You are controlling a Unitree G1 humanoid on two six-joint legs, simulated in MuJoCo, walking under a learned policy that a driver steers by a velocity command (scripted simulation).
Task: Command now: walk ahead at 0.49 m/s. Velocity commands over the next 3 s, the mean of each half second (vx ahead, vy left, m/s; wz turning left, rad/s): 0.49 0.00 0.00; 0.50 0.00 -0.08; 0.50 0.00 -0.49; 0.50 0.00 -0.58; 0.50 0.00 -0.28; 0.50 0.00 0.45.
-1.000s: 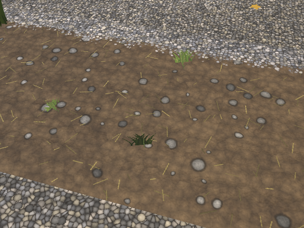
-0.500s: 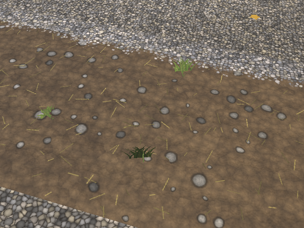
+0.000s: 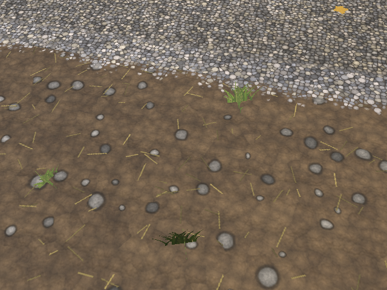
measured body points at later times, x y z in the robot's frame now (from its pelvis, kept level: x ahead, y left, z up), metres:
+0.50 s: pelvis +0.28 +0.04 +0.00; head +0.32 +0.05 +0.45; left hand +0.19 +0.26 -0.15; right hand +0.47 -0.19 -0.12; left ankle +0.38 +0.11 -0.73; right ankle +0.09 -0.06 -0.67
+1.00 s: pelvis +0.55 +0.02 +0.00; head +0.59 +0.01 +0.45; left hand +0.76 +0.22 -0.11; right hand +0.45 -0.21 -0.15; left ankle +0.38 +0.11 -0.72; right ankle +0.67 -0.06 -0.72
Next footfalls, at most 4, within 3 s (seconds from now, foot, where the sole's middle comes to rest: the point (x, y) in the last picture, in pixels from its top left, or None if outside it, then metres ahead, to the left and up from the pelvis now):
0.44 left None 0.42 0.11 -0.76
1.00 right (219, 219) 0.71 -0.07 -0.76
1.58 left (195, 146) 1.06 0.01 -0.76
2.12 right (268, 128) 1.15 -0.32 -0.76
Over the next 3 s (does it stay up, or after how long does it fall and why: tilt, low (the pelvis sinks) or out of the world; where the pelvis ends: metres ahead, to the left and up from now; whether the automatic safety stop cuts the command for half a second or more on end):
stays up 1.46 -0.47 0.02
